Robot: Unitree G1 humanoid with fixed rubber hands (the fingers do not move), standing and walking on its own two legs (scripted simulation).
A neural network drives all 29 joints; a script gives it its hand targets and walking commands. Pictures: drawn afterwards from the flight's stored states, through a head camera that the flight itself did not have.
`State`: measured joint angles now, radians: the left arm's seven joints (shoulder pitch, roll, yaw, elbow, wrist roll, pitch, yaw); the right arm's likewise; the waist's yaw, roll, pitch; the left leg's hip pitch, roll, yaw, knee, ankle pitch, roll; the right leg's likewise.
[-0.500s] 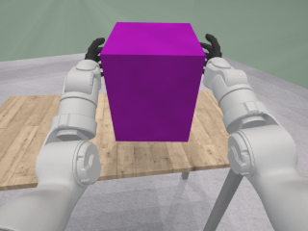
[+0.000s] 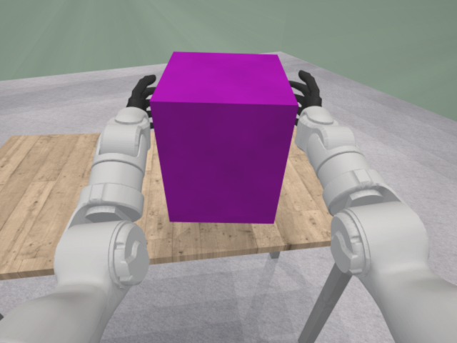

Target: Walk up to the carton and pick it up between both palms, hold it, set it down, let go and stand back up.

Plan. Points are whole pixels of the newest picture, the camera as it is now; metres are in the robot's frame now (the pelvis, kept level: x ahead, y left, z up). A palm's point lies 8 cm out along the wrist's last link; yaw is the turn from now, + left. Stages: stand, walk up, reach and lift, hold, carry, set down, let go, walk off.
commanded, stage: set down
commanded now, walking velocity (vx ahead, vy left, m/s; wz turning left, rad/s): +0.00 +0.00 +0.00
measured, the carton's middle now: (223, 137) +0.44 -0.02 +0.21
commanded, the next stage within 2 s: none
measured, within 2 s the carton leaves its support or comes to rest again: neither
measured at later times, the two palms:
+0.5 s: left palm (145, 136) +0.42 +0.12 +0.22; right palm (306, 128) +0.41 -0.17 +0.24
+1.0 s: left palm (146, 149) +0.41 +0.12 +0.20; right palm (302, 142) +0.40 -0.16 +0.22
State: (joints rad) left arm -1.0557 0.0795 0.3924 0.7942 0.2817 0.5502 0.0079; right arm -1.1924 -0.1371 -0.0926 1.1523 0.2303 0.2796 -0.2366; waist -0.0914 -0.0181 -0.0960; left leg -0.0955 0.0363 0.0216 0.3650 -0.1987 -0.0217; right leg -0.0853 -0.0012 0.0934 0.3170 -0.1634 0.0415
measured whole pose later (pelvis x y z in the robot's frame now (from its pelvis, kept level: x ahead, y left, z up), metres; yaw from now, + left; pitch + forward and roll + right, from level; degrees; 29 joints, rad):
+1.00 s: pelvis +0.00 +0.00 +0.00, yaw +0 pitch -4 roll +0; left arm -0.91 0.03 0.39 0.78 0.28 0.46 0.02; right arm -1.05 -0.08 -0.19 1.12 0.11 0.18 -0.20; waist -0.09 -0.02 -0.07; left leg -0.09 0.04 0.02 0.35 -0.20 -0.02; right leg -0.09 0.00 0.09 0.32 -0.17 0.04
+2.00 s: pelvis +0.00 +0.00 +0.00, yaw +0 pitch -4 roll +0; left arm -0.83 -0.01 0.39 0.77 0.31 0.35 0.03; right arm -0.93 -0.03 -0.25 1.04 0.01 0.08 -0.16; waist -0.09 -0.02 -0.04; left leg -0.09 0.04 0.02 0.35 -0.20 -0.02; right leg -0.09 0.00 0.09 0.32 -0.17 0.04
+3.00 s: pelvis +0.00 -0.01 +0.00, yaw +0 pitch -3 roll +0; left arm -0.82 -0.03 0.42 0.80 0.22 0.26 0.09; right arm -0.87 -0.09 -0.18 0.96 0.08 0.04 -0.13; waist -0.07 -0.02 0.02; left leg -0.09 0.04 0.02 0.32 -0.17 -0.02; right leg -0.10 0.00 0.09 0.32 -0.16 0.03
